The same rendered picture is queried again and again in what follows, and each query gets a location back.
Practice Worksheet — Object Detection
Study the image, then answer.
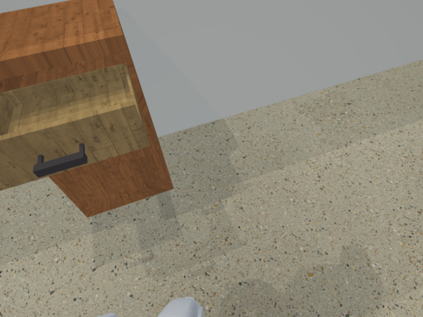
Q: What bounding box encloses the drawer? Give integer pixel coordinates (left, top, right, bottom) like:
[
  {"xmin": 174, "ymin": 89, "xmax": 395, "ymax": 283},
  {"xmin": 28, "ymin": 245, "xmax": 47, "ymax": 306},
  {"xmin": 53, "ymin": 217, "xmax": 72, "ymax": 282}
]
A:
[{"xmin": 0, "ymin": 63, "xmax": 150, "ymax": 191}]

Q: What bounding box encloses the cabinet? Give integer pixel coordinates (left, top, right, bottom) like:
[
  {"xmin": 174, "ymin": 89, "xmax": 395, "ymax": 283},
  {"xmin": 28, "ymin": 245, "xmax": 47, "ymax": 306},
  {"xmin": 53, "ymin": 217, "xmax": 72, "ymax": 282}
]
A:
[{"xmin": 0, "ymin": 0, "xmax": 174, "ymax": 217}]

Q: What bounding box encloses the handle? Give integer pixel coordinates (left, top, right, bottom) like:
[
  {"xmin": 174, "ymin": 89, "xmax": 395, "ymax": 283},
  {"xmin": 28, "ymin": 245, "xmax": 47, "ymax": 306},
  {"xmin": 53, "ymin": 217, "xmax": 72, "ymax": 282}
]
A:
[{"xmin": 33, "ymin": 143, "xmax": 87, "ymax": 177}]

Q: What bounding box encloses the robot left thigh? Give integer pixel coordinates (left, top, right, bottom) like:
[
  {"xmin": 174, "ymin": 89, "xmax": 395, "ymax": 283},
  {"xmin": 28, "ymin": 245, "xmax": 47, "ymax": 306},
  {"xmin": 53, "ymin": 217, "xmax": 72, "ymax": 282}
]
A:
[{"xmin": 157, "ymin": 298, "xmax": 204, "ymax": 317}]

